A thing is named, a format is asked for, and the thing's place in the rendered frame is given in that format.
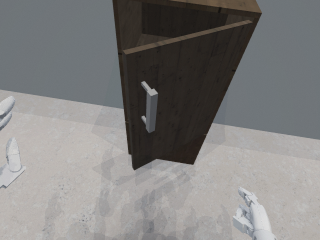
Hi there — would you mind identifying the robot left hand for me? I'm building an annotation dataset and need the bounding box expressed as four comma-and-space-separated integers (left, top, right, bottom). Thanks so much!
0, 96, 26, 189

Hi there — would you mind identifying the right robot forearm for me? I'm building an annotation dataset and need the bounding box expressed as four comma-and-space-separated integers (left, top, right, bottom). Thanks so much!
252, 230, 278, 240

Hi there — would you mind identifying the cupboard door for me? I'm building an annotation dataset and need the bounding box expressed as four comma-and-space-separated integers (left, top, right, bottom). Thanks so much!
122, 20, 253, 170

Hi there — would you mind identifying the handle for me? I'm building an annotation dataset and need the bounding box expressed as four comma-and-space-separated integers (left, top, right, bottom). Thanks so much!
141, 81, 158, 133

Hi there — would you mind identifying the robot right hand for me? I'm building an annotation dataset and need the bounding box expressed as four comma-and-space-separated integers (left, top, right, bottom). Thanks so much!
233, 187, 272, 238

